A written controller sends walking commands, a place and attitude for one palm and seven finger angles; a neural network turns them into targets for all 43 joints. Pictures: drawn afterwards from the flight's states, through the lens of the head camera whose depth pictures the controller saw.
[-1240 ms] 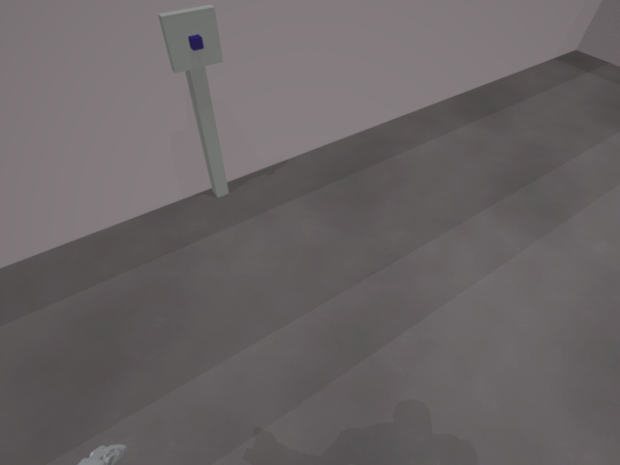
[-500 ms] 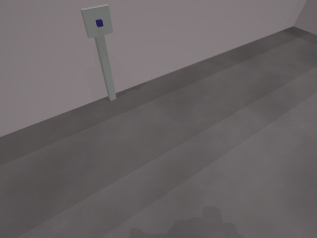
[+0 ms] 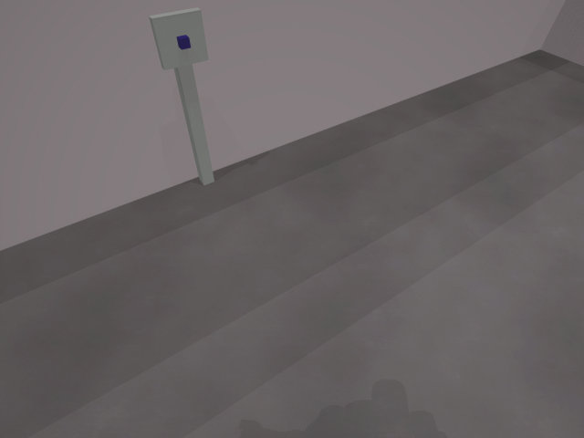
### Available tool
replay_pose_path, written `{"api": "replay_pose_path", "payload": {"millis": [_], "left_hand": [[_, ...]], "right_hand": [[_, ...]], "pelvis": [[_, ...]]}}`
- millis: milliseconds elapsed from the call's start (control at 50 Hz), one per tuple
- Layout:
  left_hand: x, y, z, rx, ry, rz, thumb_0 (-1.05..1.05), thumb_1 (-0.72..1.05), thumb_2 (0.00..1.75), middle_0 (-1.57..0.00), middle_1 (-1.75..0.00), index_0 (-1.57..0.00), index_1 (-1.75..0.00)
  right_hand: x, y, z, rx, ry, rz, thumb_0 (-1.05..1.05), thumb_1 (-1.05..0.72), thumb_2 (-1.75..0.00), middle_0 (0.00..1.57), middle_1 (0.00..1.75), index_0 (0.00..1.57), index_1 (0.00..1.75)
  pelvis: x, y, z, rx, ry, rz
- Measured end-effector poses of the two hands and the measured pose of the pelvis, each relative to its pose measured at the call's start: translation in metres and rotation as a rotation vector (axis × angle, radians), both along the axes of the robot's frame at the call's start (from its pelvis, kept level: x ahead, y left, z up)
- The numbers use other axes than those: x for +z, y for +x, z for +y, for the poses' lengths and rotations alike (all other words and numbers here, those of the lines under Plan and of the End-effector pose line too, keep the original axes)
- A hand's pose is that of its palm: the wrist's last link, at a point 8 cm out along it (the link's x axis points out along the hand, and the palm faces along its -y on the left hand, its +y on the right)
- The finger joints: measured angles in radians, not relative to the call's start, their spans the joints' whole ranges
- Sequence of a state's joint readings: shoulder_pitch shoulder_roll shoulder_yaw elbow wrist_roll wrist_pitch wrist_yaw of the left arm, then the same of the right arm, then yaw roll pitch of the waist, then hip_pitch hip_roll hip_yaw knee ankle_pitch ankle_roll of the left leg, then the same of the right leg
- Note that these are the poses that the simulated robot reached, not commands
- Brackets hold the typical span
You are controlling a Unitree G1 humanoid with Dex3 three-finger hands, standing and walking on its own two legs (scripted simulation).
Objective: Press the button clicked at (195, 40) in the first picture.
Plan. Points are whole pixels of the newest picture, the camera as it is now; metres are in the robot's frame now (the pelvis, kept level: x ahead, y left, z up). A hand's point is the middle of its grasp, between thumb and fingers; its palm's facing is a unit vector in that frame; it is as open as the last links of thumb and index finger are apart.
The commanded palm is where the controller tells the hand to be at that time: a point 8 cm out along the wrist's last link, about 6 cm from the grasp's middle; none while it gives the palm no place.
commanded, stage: look at it before walking up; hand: left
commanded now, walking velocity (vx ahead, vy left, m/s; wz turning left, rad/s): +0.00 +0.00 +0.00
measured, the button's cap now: (183, 41) +1.38 +0.48 -0.05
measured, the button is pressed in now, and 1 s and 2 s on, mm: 0 0 0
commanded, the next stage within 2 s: walk to a spot facing it in 0.30 s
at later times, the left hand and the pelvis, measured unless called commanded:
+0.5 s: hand out of the picture +0.07 +0.24 -0.16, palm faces -0.01 -0.95 -0.32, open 7.4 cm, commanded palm none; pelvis +0.01 +0.00 +0.00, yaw +0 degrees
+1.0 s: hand (202, 394) +0.23 +0.17 -0.19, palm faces -0.15 -0.98 -0.16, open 7.3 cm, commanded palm none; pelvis +0.15 +0.00 -0.02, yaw -8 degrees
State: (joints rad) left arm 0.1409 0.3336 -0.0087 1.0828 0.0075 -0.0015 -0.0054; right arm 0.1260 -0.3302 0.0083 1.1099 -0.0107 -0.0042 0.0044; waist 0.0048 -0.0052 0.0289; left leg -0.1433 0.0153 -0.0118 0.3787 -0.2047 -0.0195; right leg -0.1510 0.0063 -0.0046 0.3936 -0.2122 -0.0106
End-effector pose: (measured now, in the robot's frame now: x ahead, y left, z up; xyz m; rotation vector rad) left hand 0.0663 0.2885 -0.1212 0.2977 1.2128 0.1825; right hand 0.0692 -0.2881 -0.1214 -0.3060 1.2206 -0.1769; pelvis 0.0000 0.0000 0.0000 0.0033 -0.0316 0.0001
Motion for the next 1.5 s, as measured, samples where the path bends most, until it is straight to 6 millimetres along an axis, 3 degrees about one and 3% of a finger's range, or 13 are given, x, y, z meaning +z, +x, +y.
{"api": "replay_pose_path", "payload": {"millis": [500,640,780,820,880,980,1060,1120,1180,1260,1340,1420,1500], "left_hand": [[-0.003,-0.002,-0.001,0.014,-0.002,0.010,0.01,0.91,0.90,-0.20,-0.30,-0.20,-0.30],[-0.027,-0.022,-0.024,0.039,-0.096,0.107,0.00,0.91,0.90,-0.20,-0.30,-0.20,-0.30],[-0.052,-0.033,-0.039,0.057,-0.180,0.260,0.01,0.91,0.90,-0.20,-0.30,-0.20,-0.30],[-0.051,-0.020,-0.041,0.025,-0.181,0.300,0.01,0.91,0.90,-0.20,-0.30,-0.20,-0.30],[-0.047,0.024,-0.045,-0.018,-0.176,0.281,0.01,0.91,0.90,-0.20,-0.30,-0.20,-0.30],[-0.040,0.138,-0.061,-0.094,-0.165,0.125,0.01,0.92,0.90,-0.20,-0.30,-0.20,-0.30],[-0.037,0.234,-0.086,-0.169,-0.144,-0.018,0.01,0.92,0.90,-0.20,-0.30,-0.20,-0.30],[-0.040,0.284,-0.105,-0.192,-0.121,-0.113,0.01,0.92,0.90,-0.20,-0.30,-0.20,-0.30],[-0.037,0.302,-0.117,-0.173,-0.125,-0.124,0.00,0.92,0.90,-0.20,-0.30,-0.20,-0.30],[-0.030,0.302,-0.132,-0.153,-0.137,-0.063,0.00,0.92,0.90,-0.20,-0.30,-0.20,-0.30],[-0.026,0.300,-0.130,-0.114,-0.125,-0.004,0.00,0.95,0.90,-0.20,-0.30,-0.20,-0.30],[-0.028,0.294,-0.131,-0.066,-0.146,0.062,0.00,0.94,0.90,-0.20,-0.30,-0.20,-0.30],[-0.034,0.286,-0.133,-0.005,-0.173,0.145,0.00,0.93,0.90,-0.20,-0.30,-0.20,-0.30]], "right_hand": [[-0.002,0.008,0.008,0.002,0.007,-0.010,0.00,-0.90,-0.90,0.21,0.30,0.20,0.29],[-0.020,-0.016,0.035,-0.052,0.067,0.065,0.00,-0.91,-0.90,0.20,0.30,0.20,0.29],[-0.031,-0.037,0.070,-0.161,0.093,0.152,0.00,-0.91,-0.90,0.20,0.30,0.20,0.29],[-0.030,-0.047,0.079,-0.211,0.098,0.161,0.00,-0.91,-0.90,0.20,0.30,0.20,0.29],[-0.025,-0.069,0.095,-0.279,0.119,0.235,0.00,-0.91,-0.90,0.20,0.30,0.20,0.29],[-0.014,-0.099,0.115,-0.361,0.178,0.432,0.00,-0.91,-0.90,0.20,0.30,0.20,0.29],[-0.017,-0.097,0.113,-0.415,0.221,0.542,0.00,-0.90,-0.90,0.21,0.30,0.20,0.29],[-0.031,-0.071,0.095,-0.439,0.237,0.555,0.01,-0.90,-0.90,0.21,0.30,0.20,0.29],[-0.040,-0.014,0.065,-0.429,0.218,0.443,0.01,-0.90,-0.90,0.21,0.30,0.20,0.29],[-0.040,0.091,0.025,-0.366,0.178,0.214,0.01,-0.91,-0.90,0.20,0.30,0.20,0.29],[-0.030,0.188,0.001,-0.306,0.159,0.031,0.00,-0.91,-0.90,0.20,0.30,0.20,0.29],[-0.018,0.258,-0.016,-0.253,0.131,-0.044,0.01,-0.94,-0.90,0.20,0.30,0.20,0.29],[-0.012,0.319,-0.017,-0.186,0.121,-0.061,0.00,-0.93,-0.90,0.20,0.30,0.20,0.29]], "pelvis": [[-0.001,0.007,0.002,-0.008,-0.003,-0.002],[-0.009,0.033,0.007,-0.034,-0.015,0.011],[-0.021,0.072,0.020,-0.080,-0.012,0.027],[-0.020,0.084,0.021,-0.100,-0.012,0.025],[-0.016,0.104,0.017,-0.107,-0.016,0.022],[-0.015,0.138,0.003,-0.127,-0.016,0.025],[-0.025,0.174,-0.016,-0.154,-0.014,0.020],[-0.038,0.203,-0.036,-0.172,0.001,0.004],[-0.032,0.225,-0.049,-0.163,-0.002,-0.017],[-0.018,0.253,-0.060,-0.163,-0.007,-0.014],[-0.010,0.284,-0.065,-0.163,-0.018,0.002],[-0.006,0.317,-0.066,-0.156,-0.031,0.019],[-0.006,0.353,-0.063,-0.144,-0.042,0.031]]}}
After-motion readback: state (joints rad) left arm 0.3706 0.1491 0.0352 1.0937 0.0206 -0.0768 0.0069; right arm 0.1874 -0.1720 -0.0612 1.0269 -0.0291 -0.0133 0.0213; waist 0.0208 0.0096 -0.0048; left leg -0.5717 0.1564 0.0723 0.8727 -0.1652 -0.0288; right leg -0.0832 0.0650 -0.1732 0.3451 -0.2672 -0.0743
